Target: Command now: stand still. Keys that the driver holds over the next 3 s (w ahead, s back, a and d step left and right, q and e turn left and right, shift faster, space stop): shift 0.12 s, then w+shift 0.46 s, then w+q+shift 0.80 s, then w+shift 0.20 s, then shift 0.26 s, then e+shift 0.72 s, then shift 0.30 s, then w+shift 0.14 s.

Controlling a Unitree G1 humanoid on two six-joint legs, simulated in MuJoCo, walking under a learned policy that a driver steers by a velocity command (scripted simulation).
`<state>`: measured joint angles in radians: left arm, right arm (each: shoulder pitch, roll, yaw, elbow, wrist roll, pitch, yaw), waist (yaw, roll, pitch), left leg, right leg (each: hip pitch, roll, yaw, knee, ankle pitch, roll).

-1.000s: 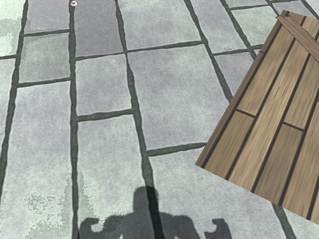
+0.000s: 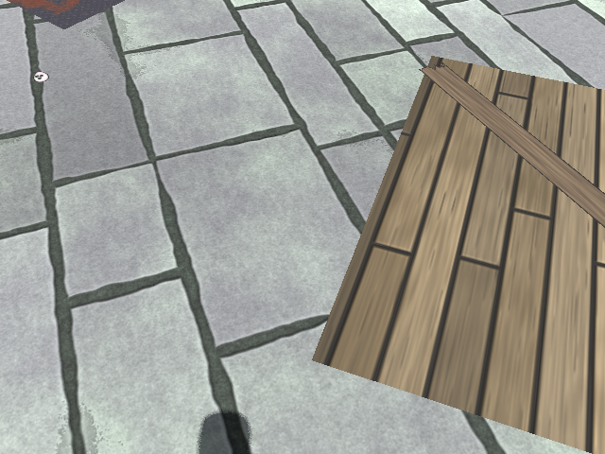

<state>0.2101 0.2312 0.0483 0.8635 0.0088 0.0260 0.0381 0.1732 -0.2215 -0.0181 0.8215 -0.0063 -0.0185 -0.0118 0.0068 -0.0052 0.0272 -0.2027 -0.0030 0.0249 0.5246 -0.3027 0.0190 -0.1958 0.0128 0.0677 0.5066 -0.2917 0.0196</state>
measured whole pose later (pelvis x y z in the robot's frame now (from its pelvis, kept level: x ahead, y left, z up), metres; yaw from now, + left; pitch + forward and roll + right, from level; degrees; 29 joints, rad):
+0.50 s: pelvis +0.09 -0.06 -0.01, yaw +0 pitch +2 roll +0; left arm 0.20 0.26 0.07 0.90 0.05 -0.08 -0.02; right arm 0.34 -0.29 -0.07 0.95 -0.03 -0.05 0.01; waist 0.01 0.04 -0.03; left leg -0.26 0.03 -0.06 0.82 -0.43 0.09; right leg -0.32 -0.02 -0.09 0.56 -0.27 -0.03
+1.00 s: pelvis +0.44 -0.02 -0.04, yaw +16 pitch +1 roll +1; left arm 0.39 0.22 0.03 0.96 0.04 -0.08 0.01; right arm 0.15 -0.29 -0.06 0.81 -0.02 -0.03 0.04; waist -0.02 0.01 0.04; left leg -0.50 -0.15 0.14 0.72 -0.25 0.21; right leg -0.05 -0.06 -0.09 1.19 -0.34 0.00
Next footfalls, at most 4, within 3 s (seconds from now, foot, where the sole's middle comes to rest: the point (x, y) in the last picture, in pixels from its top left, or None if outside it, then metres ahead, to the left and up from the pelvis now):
0.46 right None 0.14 -0.17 -0.77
0.94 left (307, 437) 0.55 0.02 -0.77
1.38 right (291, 263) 1.04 0.06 -0.77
1.78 left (144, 230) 1.16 0.49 -0.77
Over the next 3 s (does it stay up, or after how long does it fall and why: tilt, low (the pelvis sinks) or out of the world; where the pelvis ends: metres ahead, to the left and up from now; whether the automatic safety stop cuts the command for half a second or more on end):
stays up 1.28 0.46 0.01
